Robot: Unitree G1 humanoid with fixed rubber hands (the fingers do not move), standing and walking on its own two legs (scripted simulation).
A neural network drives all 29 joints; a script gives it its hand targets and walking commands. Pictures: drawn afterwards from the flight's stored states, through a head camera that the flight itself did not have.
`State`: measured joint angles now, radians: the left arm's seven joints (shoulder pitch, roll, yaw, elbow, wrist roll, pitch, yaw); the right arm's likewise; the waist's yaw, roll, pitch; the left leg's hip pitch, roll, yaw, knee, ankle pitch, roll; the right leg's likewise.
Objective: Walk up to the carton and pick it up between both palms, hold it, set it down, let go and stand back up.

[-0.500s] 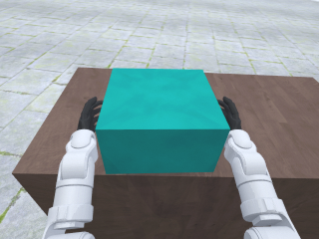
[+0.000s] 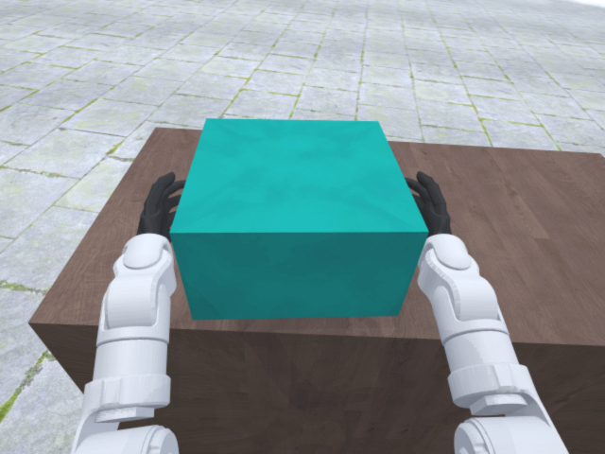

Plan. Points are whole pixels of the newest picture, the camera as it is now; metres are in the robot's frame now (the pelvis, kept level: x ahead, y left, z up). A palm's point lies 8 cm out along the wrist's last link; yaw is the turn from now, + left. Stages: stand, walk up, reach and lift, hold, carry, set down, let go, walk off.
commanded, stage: hold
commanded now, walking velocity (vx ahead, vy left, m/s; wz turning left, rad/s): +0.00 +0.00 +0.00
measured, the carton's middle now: (295, 210) +0.42 +0.00 +0.15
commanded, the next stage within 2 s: none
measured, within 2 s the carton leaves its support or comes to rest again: neither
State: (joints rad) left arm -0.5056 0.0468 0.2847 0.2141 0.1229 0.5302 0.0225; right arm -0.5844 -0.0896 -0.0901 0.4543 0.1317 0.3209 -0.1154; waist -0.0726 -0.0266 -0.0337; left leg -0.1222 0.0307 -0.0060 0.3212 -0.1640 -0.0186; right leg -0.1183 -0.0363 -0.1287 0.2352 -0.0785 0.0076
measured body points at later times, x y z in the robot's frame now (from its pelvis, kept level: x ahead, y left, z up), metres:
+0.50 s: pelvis +0.00 +0.00 +0.00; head -0.04 +0.02 +0.45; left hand +0.37 +0.17 +0.16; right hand +0.36 -0.18 +0.17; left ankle +0.01 +0.13 -0.75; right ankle +0.03 -0.12 -0.75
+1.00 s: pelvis +0.00 +0.00 +0.00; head -0.04 +0.02 +0.45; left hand +0.36 +0.18 +0.17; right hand +0.36 -0.17 +0.17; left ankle +0.01 +0.13 -0.75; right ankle +0.03 -0.12 -0.75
